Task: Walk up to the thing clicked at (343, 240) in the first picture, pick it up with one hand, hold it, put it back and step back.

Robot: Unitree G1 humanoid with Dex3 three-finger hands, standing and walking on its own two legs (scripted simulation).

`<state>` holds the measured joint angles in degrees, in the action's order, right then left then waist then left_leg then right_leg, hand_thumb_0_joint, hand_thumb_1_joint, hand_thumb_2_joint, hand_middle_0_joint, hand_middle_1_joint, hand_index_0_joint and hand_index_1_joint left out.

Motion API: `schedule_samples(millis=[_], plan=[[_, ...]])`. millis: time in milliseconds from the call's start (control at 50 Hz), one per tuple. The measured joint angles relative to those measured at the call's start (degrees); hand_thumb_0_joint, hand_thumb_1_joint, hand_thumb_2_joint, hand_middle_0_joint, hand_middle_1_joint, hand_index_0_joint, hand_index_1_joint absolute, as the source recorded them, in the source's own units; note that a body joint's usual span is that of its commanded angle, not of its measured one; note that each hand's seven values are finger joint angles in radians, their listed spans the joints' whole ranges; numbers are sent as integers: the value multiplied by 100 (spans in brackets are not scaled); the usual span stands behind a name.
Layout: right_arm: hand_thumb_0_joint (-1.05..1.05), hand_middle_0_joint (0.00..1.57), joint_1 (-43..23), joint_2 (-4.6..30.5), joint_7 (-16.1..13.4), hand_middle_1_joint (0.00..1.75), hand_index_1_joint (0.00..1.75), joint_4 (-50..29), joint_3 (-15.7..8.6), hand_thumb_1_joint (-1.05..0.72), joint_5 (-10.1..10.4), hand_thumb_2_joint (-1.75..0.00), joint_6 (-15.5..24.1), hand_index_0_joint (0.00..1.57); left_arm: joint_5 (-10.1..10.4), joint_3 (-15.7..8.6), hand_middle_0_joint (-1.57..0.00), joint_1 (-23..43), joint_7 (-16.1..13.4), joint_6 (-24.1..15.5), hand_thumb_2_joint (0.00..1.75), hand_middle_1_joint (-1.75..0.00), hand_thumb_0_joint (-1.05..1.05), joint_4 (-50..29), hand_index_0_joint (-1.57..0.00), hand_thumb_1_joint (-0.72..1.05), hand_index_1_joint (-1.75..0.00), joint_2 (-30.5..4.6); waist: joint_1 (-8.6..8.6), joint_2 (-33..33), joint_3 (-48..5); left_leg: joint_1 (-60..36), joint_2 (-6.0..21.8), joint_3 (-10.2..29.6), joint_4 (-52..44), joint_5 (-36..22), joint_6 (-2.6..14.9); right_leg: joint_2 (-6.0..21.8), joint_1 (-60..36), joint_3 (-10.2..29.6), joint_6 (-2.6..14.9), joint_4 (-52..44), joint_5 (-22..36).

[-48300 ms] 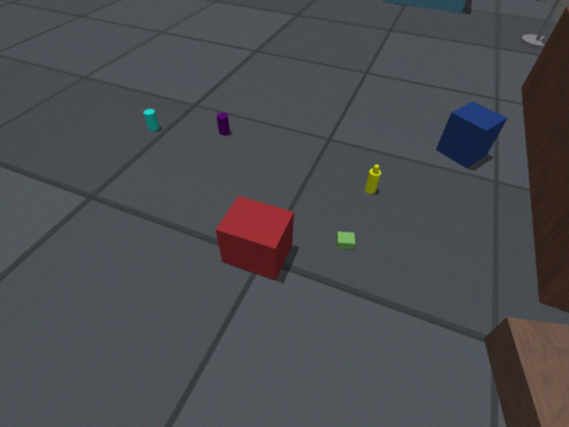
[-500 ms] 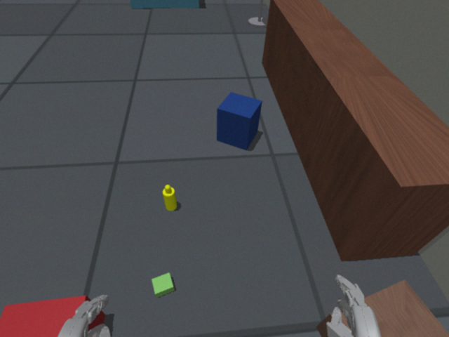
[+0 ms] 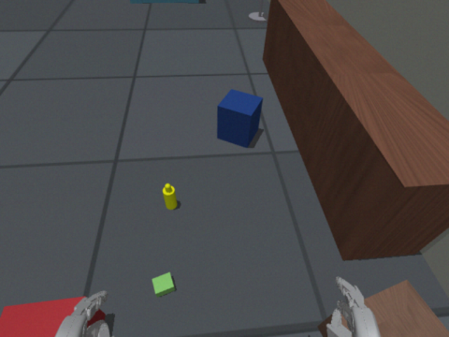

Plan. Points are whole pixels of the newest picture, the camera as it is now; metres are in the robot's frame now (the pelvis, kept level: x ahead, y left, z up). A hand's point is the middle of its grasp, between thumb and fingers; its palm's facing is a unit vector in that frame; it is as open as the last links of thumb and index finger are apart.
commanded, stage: home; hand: left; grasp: from above
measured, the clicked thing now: (163, 284) +0.48 +0.21 -0.69
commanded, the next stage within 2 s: stand in 0.48 s
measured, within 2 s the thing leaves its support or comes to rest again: neither
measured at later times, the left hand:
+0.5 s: hand out of the picture +0.16 +0.17 -0.05, palm faces +0.04 -0.98 -0.21, open 7.4 cm
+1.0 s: hand out of the picture +0.06 +0.24 -0.10, palm faces +0.06 -0.94 -0.34, open 7.4 cm
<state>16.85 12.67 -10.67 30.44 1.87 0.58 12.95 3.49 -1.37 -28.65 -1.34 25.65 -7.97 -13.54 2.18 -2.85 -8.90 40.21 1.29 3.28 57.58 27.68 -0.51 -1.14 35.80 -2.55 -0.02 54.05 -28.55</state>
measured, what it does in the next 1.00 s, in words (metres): stands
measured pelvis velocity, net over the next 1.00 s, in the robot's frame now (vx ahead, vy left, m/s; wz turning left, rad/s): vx -0.01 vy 0.00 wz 0.02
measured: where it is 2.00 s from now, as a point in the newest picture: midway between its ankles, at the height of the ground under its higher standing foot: outside the picture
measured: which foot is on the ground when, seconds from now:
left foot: down 0.00-1.00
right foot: down 0.00-1.00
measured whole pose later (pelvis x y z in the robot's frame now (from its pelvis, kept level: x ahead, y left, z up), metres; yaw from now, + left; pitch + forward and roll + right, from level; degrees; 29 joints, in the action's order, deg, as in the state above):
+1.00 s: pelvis -0.01 +0.00 +0.05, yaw +1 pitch -2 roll +0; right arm 10.9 16.3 -1.2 55.9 -2.6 -2.5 0.5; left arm -2.1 -2.6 -12.8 -1.9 1.7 52.2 -16.2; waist -1.3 -0.4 2.9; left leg 15.4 -0.8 2.1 33.1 16.1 0.2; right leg 1.1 12.4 -1.6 -0.5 32.6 -18.5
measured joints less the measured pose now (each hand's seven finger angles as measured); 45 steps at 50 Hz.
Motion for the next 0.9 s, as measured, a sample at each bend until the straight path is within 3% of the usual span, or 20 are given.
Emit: schedule_samples(millis=[580,620,660,760,900], plan=[[1,20,-10,2,26,30,30,-96,-28,-91,19,-90,-97,20,3,6,-20,-57,-6,-20,90,-30,1,51,-20,91,-30,50,10,6,-48,23,10,37,10,21,-43,-13,29,-34,41,42,-47],[1,20,-219,27,182,30,30,287,-124,-91,-284,-90,-221,20,-283,144,-20,429,-47,-703,90,-30,1,881,-20,91,-30,-28,-111,97,344,-362,-43,-13,-151,-56,-18,44,-314,9,43,-33,-18],[1,20,-467,149,454,30,30,790,-109,-91,-490,-90,-591,20,-479,177,-20,999,-63,-1311,90,-30,1,1994,-20,91,-30,-90,-255,210,600,-721,-106,-84,-446,-209,3,113,-608,72,55,-204,73],[1,21,-691,316,878,30,30,1529,-275,-90,-399,-90,-969,20,-592,31,-20,1605,-54,-1946,90,-30,1,3758,-21,91,-30,-217,-375,323,933,-1390,-203,-176,-1126,-545,31,220,-1181,157,13,-702,327],[1,20,-628,395,962,30,30,2146,-454,-91,-350,-90,-1166,20,-600,-135,-20,1636,-67,-2284,90,-30,1,5271,-20,91,-30,-289,-357,264,1078,-2048,-205,-150,-1876,-886,58,224,-1871,128,-26,-1515,702]])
